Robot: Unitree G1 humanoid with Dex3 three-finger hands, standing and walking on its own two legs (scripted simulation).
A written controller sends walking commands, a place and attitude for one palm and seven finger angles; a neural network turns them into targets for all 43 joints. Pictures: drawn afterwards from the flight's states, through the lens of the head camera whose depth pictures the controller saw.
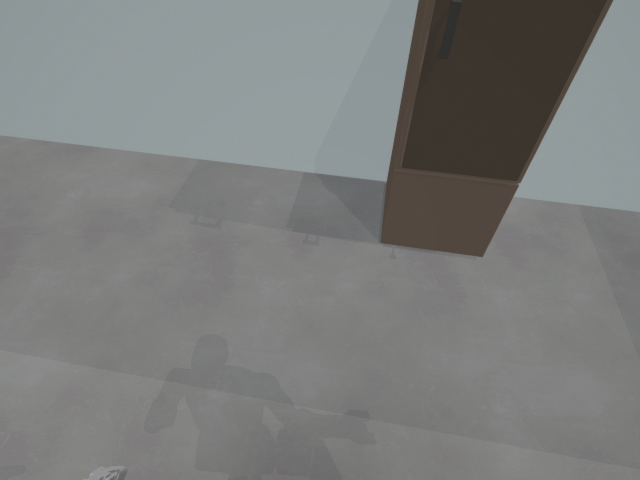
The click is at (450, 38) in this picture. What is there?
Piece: cupboard door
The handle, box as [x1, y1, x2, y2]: [439, 0, 461, 59]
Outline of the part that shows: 461,0 451,1 439,53 439,58 447,59 461,5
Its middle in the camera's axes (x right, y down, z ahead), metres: +0.32 -0.53 +0.97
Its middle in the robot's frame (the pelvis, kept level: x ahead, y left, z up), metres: +1.11 -0.26 +0.12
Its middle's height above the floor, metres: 0.89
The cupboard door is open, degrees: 0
